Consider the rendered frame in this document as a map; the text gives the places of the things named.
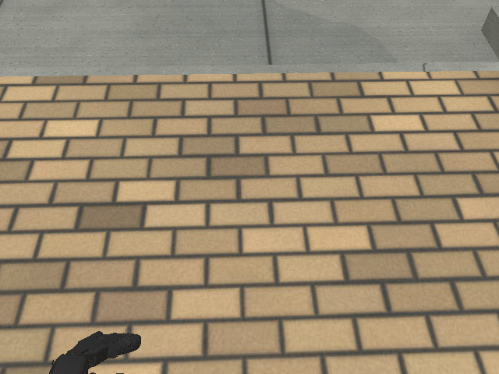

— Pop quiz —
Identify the robot left hand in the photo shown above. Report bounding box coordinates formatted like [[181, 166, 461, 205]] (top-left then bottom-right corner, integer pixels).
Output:
[[49, 331, 141, 374]]

